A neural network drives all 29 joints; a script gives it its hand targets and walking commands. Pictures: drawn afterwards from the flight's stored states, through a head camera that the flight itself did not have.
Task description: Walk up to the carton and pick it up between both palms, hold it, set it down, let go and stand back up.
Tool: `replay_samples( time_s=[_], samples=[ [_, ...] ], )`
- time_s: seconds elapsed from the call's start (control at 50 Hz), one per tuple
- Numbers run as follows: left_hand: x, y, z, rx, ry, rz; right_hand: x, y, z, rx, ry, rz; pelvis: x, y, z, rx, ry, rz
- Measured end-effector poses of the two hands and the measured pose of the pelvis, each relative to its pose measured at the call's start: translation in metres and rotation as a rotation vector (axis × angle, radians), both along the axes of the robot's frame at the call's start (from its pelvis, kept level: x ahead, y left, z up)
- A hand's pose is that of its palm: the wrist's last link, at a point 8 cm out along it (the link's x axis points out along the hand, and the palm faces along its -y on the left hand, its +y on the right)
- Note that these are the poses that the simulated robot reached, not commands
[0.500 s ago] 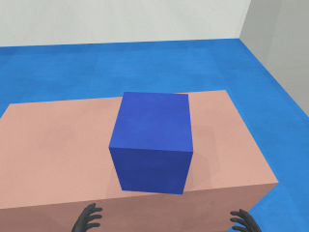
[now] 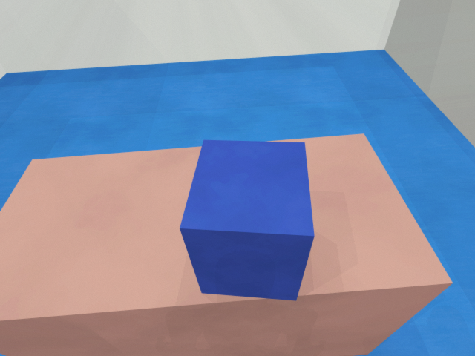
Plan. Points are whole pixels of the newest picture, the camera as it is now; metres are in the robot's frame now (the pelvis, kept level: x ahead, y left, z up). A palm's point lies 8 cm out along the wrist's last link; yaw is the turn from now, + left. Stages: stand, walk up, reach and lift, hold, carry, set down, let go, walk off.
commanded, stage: stand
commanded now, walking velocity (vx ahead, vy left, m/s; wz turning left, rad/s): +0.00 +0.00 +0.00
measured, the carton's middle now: (250, 221) +0.39 +0.01 -0.02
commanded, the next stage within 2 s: none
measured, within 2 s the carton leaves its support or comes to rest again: neither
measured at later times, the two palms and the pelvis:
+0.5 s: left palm out of the picture -0.03 +0.23 -0.14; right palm out of the picture -0.04 -0.20 -0.15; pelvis -0.01 +0.02 +0.00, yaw +0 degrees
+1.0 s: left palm out of the picture -0.07 +0.22 -0.14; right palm out of the picture -0.07 -0.18 -0.15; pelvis -0.02 +0.02 +0.00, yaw +0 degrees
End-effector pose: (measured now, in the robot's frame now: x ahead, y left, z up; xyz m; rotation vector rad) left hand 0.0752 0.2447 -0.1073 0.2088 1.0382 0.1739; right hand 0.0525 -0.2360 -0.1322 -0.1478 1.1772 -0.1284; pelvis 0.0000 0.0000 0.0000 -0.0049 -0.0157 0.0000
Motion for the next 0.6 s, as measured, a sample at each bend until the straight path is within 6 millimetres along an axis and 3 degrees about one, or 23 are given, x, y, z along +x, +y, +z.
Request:
replay_samples(
  time_s=[0.32, 0.6],
  samples=[
    [-0.074, -0.004, -0.023, -0.041, 0.229, 0.067, -0.063, 0.017, -0.01, 0.004, 0.165, -0.07, -0.007, 0.011, 0.003, 0.005, -0.022, -0.003],
    [-0.118, -0.016, -0.032, -0.082, 0.365, 0.09, -0.1, 0.046, -0.016, 0.051, 0.258, -0.088, -0.016, 0.018, 0.003, 0.007, -0.024, 0.002]
  ],
)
